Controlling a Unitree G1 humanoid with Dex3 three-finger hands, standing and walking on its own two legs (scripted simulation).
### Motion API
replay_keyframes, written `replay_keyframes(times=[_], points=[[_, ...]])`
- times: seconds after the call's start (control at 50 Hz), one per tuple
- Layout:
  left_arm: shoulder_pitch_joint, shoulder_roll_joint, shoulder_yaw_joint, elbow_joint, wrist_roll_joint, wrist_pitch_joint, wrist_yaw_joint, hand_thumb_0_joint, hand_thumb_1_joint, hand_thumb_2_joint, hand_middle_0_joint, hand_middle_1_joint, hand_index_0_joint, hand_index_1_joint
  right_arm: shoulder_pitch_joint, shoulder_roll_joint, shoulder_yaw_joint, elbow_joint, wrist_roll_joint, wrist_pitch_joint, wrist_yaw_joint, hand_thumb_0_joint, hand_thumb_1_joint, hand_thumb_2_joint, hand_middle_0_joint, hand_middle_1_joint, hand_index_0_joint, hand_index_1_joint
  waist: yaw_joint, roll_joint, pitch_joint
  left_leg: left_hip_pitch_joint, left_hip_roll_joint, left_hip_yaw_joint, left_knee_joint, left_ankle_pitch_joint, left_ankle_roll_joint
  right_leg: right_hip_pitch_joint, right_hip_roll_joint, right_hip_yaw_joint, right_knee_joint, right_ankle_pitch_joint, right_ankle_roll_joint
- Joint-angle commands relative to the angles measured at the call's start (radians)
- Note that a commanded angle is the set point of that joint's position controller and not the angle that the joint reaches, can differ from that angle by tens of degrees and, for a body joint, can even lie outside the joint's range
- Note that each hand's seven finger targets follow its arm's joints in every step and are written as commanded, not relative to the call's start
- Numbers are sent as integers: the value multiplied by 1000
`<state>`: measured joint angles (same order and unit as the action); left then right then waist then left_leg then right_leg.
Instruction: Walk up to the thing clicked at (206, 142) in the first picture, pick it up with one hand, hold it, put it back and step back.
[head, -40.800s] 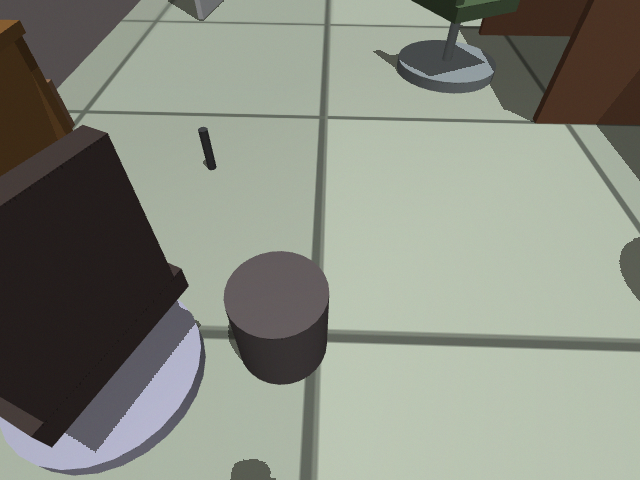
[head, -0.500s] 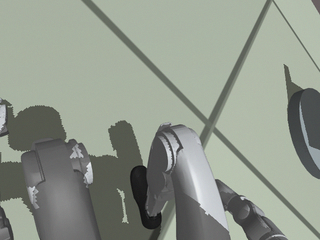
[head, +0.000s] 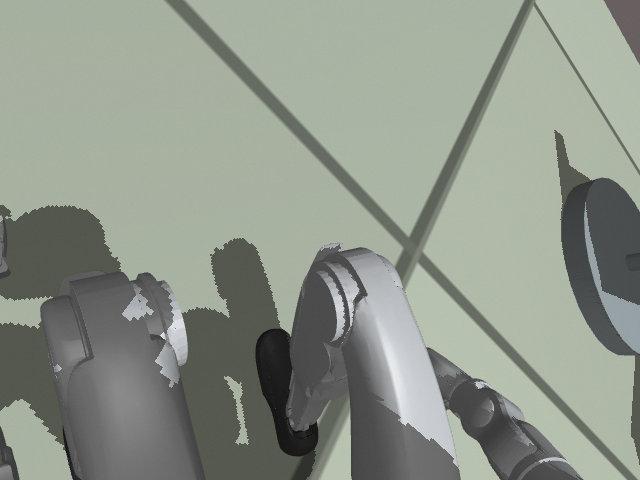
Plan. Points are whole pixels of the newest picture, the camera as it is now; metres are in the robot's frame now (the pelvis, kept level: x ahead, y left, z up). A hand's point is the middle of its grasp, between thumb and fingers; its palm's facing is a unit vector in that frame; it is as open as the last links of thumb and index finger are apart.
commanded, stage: loosen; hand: left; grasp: from the side
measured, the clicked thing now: out of the picture +0.38 +0.29 -0.17
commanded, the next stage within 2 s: open in 0.10 s
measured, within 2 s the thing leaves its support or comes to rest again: neither
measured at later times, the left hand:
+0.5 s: hand out of the picture +0.38 +0.27 -0.17, palm faces +0.33 -0.94 +0.02, open 10.4 cm
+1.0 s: hand out of the picture +0.38 +0.33 -0.10, palm faces +0.35 -0.93 -0.05, open 17.1 cm
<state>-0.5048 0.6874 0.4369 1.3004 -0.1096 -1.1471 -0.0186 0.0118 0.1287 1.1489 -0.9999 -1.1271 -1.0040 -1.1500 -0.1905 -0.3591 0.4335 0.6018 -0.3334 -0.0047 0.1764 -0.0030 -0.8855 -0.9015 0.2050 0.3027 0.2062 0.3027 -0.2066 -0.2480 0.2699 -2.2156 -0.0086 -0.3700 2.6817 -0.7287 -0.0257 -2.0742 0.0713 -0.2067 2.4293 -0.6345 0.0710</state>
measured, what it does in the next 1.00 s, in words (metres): stands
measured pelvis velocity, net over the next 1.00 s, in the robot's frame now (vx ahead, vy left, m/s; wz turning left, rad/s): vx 0.00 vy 0.00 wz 0.01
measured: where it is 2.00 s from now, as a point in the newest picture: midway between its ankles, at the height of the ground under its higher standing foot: (213, 452)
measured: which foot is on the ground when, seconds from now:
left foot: down 0.00-1.00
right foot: down 0.00-1.00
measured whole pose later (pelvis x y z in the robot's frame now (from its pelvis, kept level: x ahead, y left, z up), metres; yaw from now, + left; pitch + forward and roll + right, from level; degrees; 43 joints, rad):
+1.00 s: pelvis +0.00 +0.00 +0.01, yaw +1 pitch +17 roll -17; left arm -0.47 0.72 0.46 1.04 -0.13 -0.97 -0.10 -0.02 -0.51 0.10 -0.14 -0.04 -0.12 -0.06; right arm -0.10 -0.34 0.36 0.59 -0.27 0.04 0.15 0.00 -0.90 -0.90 0.21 0.30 0.21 0.30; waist -0.17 -0.19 0.16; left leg -2.22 0.00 -0.34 2.63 -0.73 -0.02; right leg -2.08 0.05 -0.19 2.39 -0.65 0.06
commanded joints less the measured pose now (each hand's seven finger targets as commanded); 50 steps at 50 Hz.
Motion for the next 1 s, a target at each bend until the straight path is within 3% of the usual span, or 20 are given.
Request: replay_keyframes(times=[0.0,0.02,0.04,0.06,0.16,0.2,0.22,0.24,0.34,0.38,0.44,0.5,0.62,0.66,0.72,0.76,0.84,0.88,0.96,0.98], points=[[-131,119,7,-123,-6,-68,10,0,613,1293,-1375,-1364,-1371,-1371,23,-347,-116,-22,-3,0,-16,0,-887,-899,200,300,199,300,-73,496,-566,375,55,108,-356,136,-11,245,30,-134,-156,181,-81],[-125,131,12,-118,-2,-69,11,0,606,1298,-1362,-1362,-1358,-1370,24,-351,-120,-21,-3,0,-15,0,-882,-898,200,300,199,300,-74,499,-565,376,56,111,-356,133,-10,244,29,-133,-155,180,-82],[-128,127,6,-124,-1,-68,10,0,561,1218,-1410,-1319,-1406,-1325,26,-351,-119,-25,-6,2,-15,0,-893,-896,200,300,200,300,-76,500,-572,379,55,112,-358,136,-11,257,29,-135,-160,182,-82],[-132,110,-8,-127,-1,-70,9,0,481,1138,-1330,-1239,-1326,-1245,21,-344,-114,-27,-6,2,-13,0,-897,-891,201,300,200,300,-77,498,-565,373,55,113,-359,132,-12,257,30,-134,-161,178,-81],[-142,110,0,-150,-26,-78,3,0,319,738,-1086,-918,-1092,-906,19,-352,-119,-29,-1,-5,-13,0,-893,-889,201,300,200,300,-80,481,-568,364,53,112,-352,105,-7,247,34,-135,-168,166,-81],[-154,118,1,-151,-24,-81,3,0,203,658,-1006,-813,-1012,-799,24,-348,-112,-26,-3,-7,-13,0,-902,-890,201,300,200,300,-81,500,-574,377,54,106,-356,125,-10,254,34,-137,-162,180,-81],[-144,105,-20,-127,-19,-78,0,0,133,618,-926,-749,-932,-746,17,-342,-109,-22,-1,-7,-13,0,-902,-895,201,300,200,300,-81,492,-555,360,52,109,-355,112,-8,245,33,-135,-164,168,-81],[-156,122,-6,-144,-20,-78,2,0,53,574,-852,-695,-852,-696,25,-349,-114,-28,-1,-7,-15,0,-902,-895,201,300,200,300,-83,490,-568,371,54,111,-351,123,-8,254,34,-134,-167,177,-81],[-164,126,-8,-127,-17,-80,2,0,-168,375,-693,-495,-680,-501,14,-351,-108,-31,-1,-4,-16,0,-908,-897,201,301,200,301,-85,503,-536,370,57,98,-367,92,-11,228,31,-139,-161,150,-81],[-164,144,4,-143,-17,-80,6,0,-239,335,-640,-443,-624,-454,14,-354,-114,-32,-2,-4,-14,0,-910,-899,201,301,200,301,-71,504,-543,370,57,103,-367,96,-10,228,31,-136,-160,148,-84],[-150,109,-11,-126,-19,-77,2,0,-306,292,-566,-378,-549,-390,8,-353,-112,-36,-1,-5,-11,0,-911,-900,201,301,200,301,-83,496,-524,369,57,98,-376,79,-12,217,29,-141,-163,139,-81],[-158,132,-7,-135,-14,-81,3,0,-370,224,-477,-290,-459,-303,14,-351,-108,-35,-3,-6,-11,0,-914,-901,201,301,200,301,-79,508,-541,375,57,96,-373,89,-12,227,31,-141,-161,145,-82],[-139,108,-12,-127,-21,-78,2,0,-481,136,-311,-144,-288,-163,20,-348,-107,-29,-3,-5,-10,0,-912,-902,201,301,200,301,-79,502,-554,395,58,96,-371,121,-15,238,32,-140,-162,169,-81],[-170,127,-7,-127,-15,-79,6,0,-447,126,-204,-84,-183,-102,16,-353,-107,-30,-2,-3,-11,0,-894,-899,201,301,201,301,-87,510,-529,385,62,89,-380,98,-16,217,29,-141,-159,153,-81],[-189,196,39,-203,-3,-76,9,0,-490,96,-126,-30,-106,-47,30,-348,-111,-30,-4,4,-17,0,-892,-899,202,301,201,301,-70,547,-581,410,63,101,-376,128,-13,254,30,-129,-164,174,-81],[-178,238,73,-278,0,-66,2,0,-515,78,-98,-4,-75,-24,39,-344,-121,-34,0,10,-19,0,-895,-901,202,301,201,301,-42,593,-618,439,65,111,-390,144,-16,252,25,-116,-160,178,-86],[-131,256,102,-419,0,3,-20,0,-523,87,-90,-8,-68,-28,66,-340,-160,-60,19,27,-29,0,-900,-902,201,301,201,300,-6,691,-711,519,69,122,-443,182,-28,238,17,-97,-158,192,-96],[-134,215,64,-450,-5,61,-50,0,-507,80,-104,-14,-83,-32,92,-331,-183,-48,41,38,-35,0,-905,-903,201,301,201,300,-6,711,-708,506,66,131,-469,164,-28,202,14,-85,-166,183,-101],[-51,111,5,-357,-40,191,-126,0,-555,74,-109,-28,-95,-41,119,-311,-216,-57,94,43,-54,0,-896,-900,201,301,200,301,-15,567,-648,370,56,150,-470,96,1,182,11,-72,-211,142,-91],[-96,127,13,-429,-56,207,-142,0,-567,54,-85,-5,-74,-15,122,-311,-229,-60,106,41,-59,0,-890,-899,201,301,200,301,-8,546,-648,350,54,153,-471,76,6,169,9,-68,-221,130,-90]])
